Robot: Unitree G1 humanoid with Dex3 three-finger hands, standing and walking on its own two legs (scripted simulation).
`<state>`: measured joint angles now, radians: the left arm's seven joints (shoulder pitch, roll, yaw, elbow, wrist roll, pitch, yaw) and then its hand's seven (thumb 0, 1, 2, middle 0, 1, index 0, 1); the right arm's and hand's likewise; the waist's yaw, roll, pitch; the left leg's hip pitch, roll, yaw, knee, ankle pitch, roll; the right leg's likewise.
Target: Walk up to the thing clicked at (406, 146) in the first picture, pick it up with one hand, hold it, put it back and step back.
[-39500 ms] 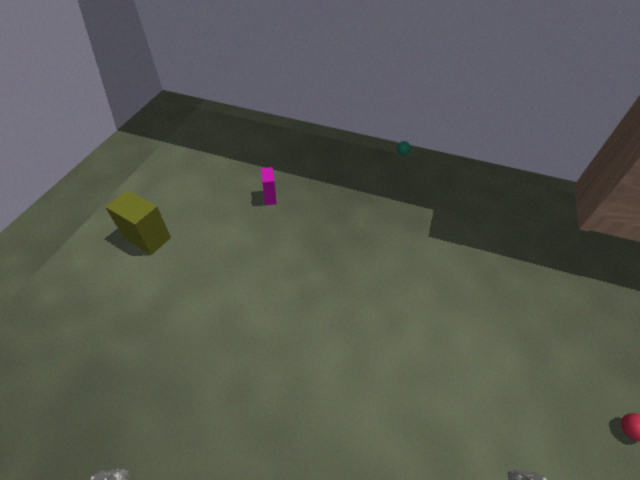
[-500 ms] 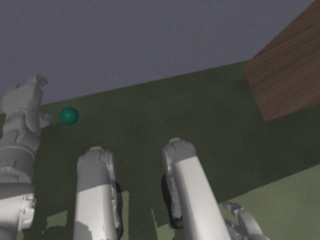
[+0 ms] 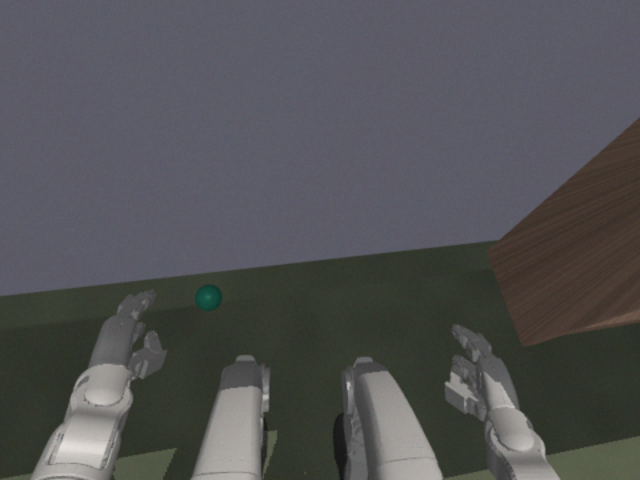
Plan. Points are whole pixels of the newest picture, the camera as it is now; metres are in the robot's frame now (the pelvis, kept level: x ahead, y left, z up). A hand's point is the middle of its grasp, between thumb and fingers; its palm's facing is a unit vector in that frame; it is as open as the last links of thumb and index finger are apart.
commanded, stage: home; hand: left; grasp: from above
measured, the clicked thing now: (208, 297) +0.48 +0.24 -0.56
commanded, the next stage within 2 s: none
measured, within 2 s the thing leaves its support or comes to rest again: neither
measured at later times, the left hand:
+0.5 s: hand (116, 368) +0.22 +0.19 +0.08, palm faces +0.09 -0.97 -0.21, open 7.4 cm
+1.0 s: hand (115, 372) +0.22 +0.19 +0.07, palm faces +0.09 -0.98 -0.20, open 7.4 cm
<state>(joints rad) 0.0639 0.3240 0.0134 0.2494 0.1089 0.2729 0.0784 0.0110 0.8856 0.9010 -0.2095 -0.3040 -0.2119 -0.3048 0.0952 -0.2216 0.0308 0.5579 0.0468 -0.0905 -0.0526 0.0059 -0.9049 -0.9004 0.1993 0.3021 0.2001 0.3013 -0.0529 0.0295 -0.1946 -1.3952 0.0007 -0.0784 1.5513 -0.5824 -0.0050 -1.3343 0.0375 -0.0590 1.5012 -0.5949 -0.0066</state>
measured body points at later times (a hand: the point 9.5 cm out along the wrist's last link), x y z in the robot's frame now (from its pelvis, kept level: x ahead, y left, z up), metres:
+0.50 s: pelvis +0.07 +0.00 +0.12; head +0.08 +0.01 +0.57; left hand +0.21 +0.24 +0.09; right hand +0.22 -0.24 +0.06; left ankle +0.07 +0.12 -0.56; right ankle +0.06 -0.12 -0.56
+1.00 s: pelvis +0.07 +0.00 +0.12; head +0.09 +0.01 +0.57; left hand +0.21 +0.24 +0.09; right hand +0.24 -0.23 +0.06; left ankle +0.07 +0.12 -0.56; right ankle +0.06 -0.12 -0.56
